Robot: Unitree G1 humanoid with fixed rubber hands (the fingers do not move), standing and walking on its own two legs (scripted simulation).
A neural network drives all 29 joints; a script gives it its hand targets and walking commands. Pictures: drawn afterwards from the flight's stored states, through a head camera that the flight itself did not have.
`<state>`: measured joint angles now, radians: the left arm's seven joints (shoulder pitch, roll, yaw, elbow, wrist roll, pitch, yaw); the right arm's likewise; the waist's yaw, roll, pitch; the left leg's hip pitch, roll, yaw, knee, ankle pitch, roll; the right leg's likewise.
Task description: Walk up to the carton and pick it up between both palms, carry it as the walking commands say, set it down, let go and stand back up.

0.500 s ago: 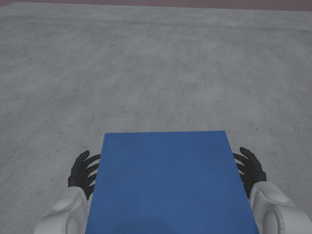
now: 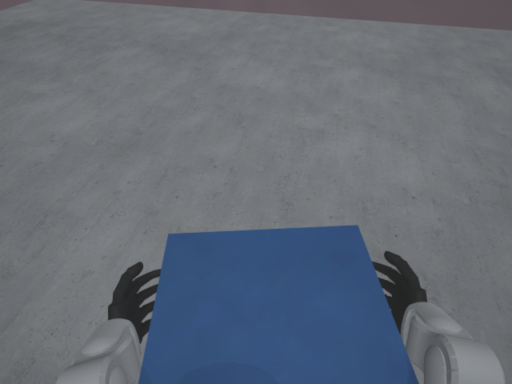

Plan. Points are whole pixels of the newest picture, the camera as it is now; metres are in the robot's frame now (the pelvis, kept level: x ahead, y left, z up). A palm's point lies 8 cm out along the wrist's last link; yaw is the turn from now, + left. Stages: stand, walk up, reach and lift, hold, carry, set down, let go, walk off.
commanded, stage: carry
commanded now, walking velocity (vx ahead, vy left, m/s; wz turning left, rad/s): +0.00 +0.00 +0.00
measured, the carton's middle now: (268, 340) +0.22 +0.01 +0.01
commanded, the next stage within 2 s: none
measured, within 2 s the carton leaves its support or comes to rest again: neither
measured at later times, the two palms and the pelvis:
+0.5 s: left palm out of the picture +0.12 +0.16 +0.09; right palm out of the picture +0.10 -0.20 +0.08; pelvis -0.11 -0.01 -0.01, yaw -4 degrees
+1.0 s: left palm out of the picture +0.10 +0.17 +0.07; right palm out of the picture +0.09 -0.19 +0.06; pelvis -0.14 +0.00 -0.01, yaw -2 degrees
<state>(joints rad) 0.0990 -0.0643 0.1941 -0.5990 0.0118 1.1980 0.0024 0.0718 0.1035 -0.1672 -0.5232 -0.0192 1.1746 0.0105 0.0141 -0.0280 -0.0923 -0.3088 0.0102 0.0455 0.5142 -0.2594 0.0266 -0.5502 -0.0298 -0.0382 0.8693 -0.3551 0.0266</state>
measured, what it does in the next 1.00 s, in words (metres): walks backwards: right foot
